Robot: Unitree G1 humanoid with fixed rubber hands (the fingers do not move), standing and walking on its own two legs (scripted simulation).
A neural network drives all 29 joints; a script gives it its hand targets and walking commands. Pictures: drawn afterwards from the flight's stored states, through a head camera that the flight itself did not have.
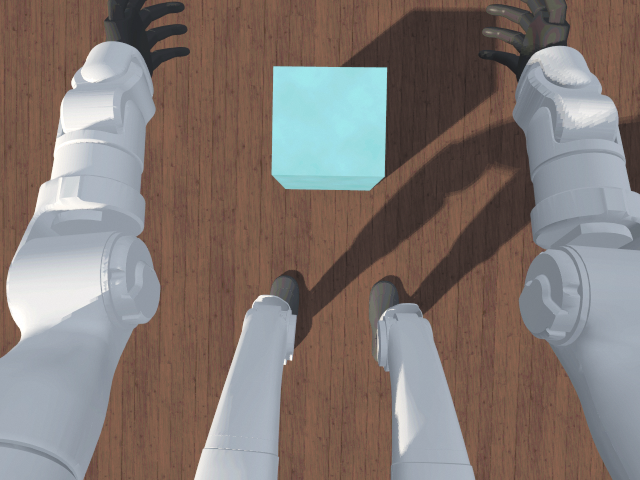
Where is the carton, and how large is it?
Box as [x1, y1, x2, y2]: [272, 66, 386, 190]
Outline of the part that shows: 273,66 272,175 285,188 369,190 384,176 386,68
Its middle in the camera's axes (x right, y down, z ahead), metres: +0.02 -0.22 +0.84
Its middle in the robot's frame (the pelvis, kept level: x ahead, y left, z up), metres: +0.56 +0.03 -0.53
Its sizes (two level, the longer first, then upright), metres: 0.210 0.200 0.250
